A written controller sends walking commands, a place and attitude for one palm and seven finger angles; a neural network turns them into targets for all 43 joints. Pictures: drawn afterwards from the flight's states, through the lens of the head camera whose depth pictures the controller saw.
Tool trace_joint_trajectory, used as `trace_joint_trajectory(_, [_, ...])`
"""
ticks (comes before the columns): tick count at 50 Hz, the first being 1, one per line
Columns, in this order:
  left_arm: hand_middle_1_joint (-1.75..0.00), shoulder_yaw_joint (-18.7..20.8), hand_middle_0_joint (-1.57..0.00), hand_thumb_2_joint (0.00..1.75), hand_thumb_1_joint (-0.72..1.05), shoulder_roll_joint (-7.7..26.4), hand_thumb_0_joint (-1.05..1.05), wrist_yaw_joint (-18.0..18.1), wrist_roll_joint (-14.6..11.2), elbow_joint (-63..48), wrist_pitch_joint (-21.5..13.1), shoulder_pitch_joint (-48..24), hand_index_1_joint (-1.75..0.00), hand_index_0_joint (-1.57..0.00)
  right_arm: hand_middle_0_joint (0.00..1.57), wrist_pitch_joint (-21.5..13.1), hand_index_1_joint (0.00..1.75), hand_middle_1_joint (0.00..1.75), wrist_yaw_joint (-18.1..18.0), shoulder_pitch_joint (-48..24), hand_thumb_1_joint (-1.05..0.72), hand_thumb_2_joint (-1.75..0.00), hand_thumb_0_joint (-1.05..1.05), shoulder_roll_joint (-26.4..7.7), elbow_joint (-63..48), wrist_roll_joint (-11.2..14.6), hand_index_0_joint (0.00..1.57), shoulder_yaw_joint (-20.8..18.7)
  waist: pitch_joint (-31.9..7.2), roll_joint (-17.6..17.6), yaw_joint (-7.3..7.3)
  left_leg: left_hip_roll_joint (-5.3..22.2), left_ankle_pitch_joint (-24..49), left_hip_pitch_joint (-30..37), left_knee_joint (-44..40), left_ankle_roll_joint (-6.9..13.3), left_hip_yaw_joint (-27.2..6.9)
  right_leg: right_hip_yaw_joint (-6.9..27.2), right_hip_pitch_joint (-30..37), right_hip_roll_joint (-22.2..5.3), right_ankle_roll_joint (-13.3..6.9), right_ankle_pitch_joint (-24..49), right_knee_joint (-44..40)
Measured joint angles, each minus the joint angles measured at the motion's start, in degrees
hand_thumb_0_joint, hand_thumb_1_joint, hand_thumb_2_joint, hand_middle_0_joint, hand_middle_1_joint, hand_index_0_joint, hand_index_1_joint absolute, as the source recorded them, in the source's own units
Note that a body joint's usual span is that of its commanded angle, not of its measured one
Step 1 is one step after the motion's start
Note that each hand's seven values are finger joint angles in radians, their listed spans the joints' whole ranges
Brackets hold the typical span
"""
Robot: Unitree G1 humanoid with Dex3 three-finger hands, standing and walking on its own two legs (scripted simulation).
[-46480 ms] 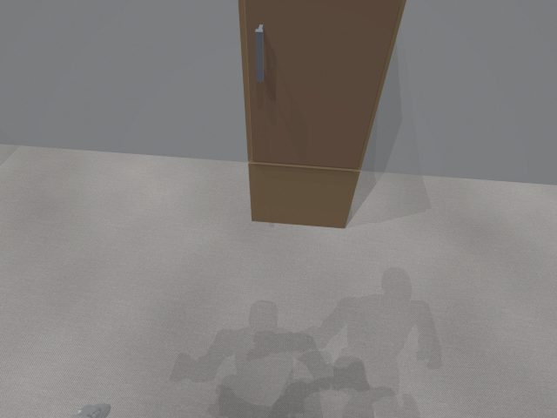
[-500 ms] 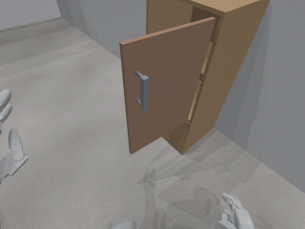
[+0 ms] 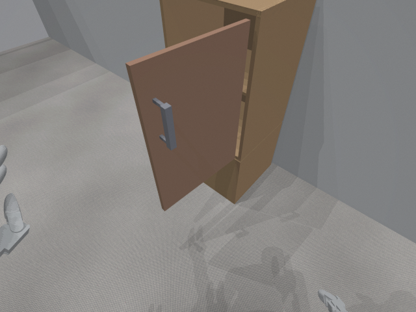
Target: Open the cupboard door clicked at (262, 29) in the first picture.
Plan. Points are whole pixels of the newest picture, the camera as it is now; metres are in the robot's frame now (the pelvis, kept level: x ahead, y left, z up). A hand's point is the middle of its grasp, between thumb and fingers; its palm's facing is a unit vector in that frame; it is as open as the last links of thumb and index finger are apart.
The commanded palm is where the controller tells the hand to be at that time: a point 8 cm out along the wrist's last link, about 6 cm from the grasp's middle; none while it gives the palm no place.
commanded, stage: stop stepping back and stand still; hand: left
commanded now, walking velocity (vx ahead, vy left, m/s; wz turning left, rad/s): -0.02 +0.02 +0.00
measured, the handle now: (164, 124) +0.55 +0.15 +0.05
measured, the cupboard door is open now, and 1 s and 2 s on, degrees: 84 84 84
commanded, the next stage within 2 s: let the arm hang, fingers relaxed in 0.02 s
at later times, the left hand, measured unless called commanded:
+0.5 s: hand out of the picture +0.00 +0.20 -0.18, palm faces +0.11 -0.97 -0.20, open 6.9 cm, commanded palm none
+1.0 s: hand out of the picture -0.01 +0.19 -0.17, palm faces +0.07 -0.98 -0.17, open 7.4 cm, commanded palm none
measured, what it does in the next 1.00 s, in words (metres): stands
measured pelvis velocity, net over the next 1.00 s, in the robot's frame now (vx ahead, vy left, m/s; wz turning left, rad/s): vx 0.01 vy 0.04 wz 0.03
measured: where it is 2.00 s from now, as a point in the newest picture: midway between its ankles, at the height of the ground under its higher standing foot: outside the picture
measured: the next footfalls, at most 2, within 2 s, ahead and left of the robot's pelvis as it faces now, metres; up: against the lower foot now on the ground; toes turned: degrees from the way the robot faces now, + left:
none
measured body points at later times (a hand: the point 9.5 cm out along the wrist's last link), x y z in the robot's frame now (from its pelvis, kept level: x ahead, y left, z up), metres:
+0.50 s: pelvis +0.01 +0.02 +0.00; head +0.04 +0.03 +0.44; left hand +0.00 +0.25 -0.17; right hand +0.08 -0.21 -0.15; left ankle +0.04 +0.14 -0.74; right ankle -0.04 -0.06 -0.74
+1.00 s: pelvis +0.01 +0.04 +0.00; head +0.01 +0.02 +0.45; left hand -0.01 +0.24 -0.16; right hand -0.01 -0.16 -0.17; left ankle +0.04 +0.14 -0.74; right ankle -0.04 -0.06 -0.74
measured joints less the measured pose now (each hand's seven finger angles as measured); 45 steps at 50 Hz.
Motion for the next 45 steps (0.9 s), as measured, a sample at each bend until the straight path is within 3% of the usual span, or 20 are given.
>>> trace_joint_trajectory(3, [-0.31,-0.71,-0.21,0.90,0.88,-1.20,0.01,0.14,-0.12,0.30,0.10,-1.74,-0.30,-0.22,0.20,-0.83,0.30,0.30,-0.26,-0.01,-0.90,-0.90,0.01,-1.14,-0.35,-0.06,0.21,-0.36,0.63,0.56,-0.05,0.57,5.80,4.83,-9.88,0.94,0.06,-0.48,0.75,0.18,0.49,-1.56,1.61])
trace_joint_trajectory(4, [-0.31,-1.04,-0.21,0.90,0.88,-1.49,0.01,0.06,-0.15,-0.26,0.06,-2.00,-0.30,-0.21,0.20,-1.06,0.30,0.30,-0.25,-0.20,-0.90,-0.90,0.01,-1.55,-0.62,-0.06,0.21,-0.62,0.83,1.12,-0.10,0.95,5.36,6.31,-12.07,0.32,-0.42,-0.78,0.71,0.59,0.67,-2.25,2.47])
trace_joint_trajectory(7, [-0.31,-2.65,-0.21,0.90,0.88,-1.14,0.01,-0.92,1.02,1.65,-0.95,-3.92,-0.30,-0.21,0.20,-2.04,0.30,0.30,0.74,-2.19,-0.90,-0.90,0.01,-1.44,0.45,0.22,0.21,-1.33,1.23,0.31,0.25,0.16,3.95,6.19,-11.96,-0.60,-0.12,-0.85,-0.26,-0.42,1.42,-2.87,4.40])
trace_joint_trajectory(8, [-0.31,-4.94,-0.21,0.90,0.89,-0.84,0.01,-2.42,2.05,6.37,-0.08,-6.37,-0.30,-0.21,0.20,-2.16,0.30,0.30,1.85,-2.98,-0.90,-0.90,0.01,-2.18,1.46,0.17,0.20,-1.57,0.63,0.85,0.49,-0.19,4.09,5.09,-11.37,-0.35,-0.24,-1.21,-1.85,-0.86,2.00,-2.84,6.21])
trace_joint_trajectory(10, [-0.30,-10.11,-0.20,0.90,0.89,-1.50,0.00,-5.26,3.13,18.92,4.80,-11.77,-0.30,-0.21,0.20,-0.10,0.30,0.30,3.08,-4.81,-0.90,-0.90,0.01,-3.71,3.13,-0.32,0.20,-1.48,-0.79,2.07,0.60,-1.18,3.99,2.58,-9.75,0.31,-0.57,-1.38,-4.66,-1.80,2.74,-3.91,9.30])
trace_joint_trajectory(14, [-0.30,-17.96,-0.20,0.90,0.90,-6.53,0.00,-8.11,4.05,46.63,12.71,-18.46,-0.30,-0.20,0.20,3.69,0.30,0.30,3.45,-7.88,-0.90,-0.90,0.01,-3.56,6.49,-1.18,0.20,-0.52,-0.79,3.23,-0.13,-1.97,3.35,0.71,-7.76,0.36,-1.12,-1.68,-5.20,-2.34,1.44,-5.80,9.43])
trace_joint_trajectory(19, [-0.30,-23.53,-0.20,0.90,0.90,-13.00,0.01,-8.30,3.58,68.94,15.35,-16.99,-0.29,-0.20,0.20,6.33,0.30,0.30,3.06,-6.68,-0.91,-0.90,0.01,0.79,10.68,-1.57,0.20,0.52,2.28,-0.10,-0.58,-1.31,1.89,3.48,-7.57,-0.13,-1.83,-2.24,-1.84,-1.68,1.31,-5.49,7.52])
trace_joint_trajectory(22, [-0.30,-21.41,-0.21,0.90,0.99,-12.99,-0.02,-6.44,2.57,76.09,14.92,-15.93,-0.30,-0.21,0.20,6.65,0.30,0.30,2.51,-4.49,-0.91,-0.90,0.01,3.24,14.33,-1.43,0.20,1.21,3.71,-2.12,0.57,-1.17,2.84,4.98,-9.61,-0.29,-2.25,-2.57,0.15,-1.39,1.48,-4.38,4.61])
trace_joint_trajectory(26, [-0.30,-22.08,-0.21,0.90,1.00,-12.19,-0.02,-7.17,2.49,82.74,14.43,-13.94,-0.30,-0.21,0.20,7.29,0.30,0.30,1.40,-2.59,-0.92,-0.90,0.01,3.91,18.94,-1.04,0.21,0.76,4.66,-1.11,1.38,-0.89,3.95,6.18,-12.06,0.10,-2.48,-2.67,2.31,-0.92,1.76,-1.92,-0.08])
trace_joint_trajectory(34, [-0.30,-23.14,-0.20,0.90,0.93,-13.35,0.00,-7.25,2.38,89.97,13.48,-11.34,-0.30,-0.20,0.20,6.78,0.30,0.30,1.18,-0.11,-0.92,-0.90,0.01,3.13,24.31,-0.58,0.20,0.52,4.84,1.10,0.94,-1.75,6.14,8.82,-16.55,1.05,-1.31,-1.60,4.25,-1.87,2.74,0.22,-3.72])
trace_joint_trajectory(45, [-0.30,-23.52,-0.20,0.90,0.91,-15.96,0.00,-6.89,2.26,90.39,12.47,-13.98,-0.30,-0.20,0.20,6.19,0.30,0.30,1.37,1.40,-0.91,-0.90,0.00,5.57,27.01,-0.87,0.20,1.03,2.94,1.56,0.13,-2.47,7.08,10.21,-18.14,1.56,-0.61,-1.04,4.61,-2.70,3.24,0.29,-3.35])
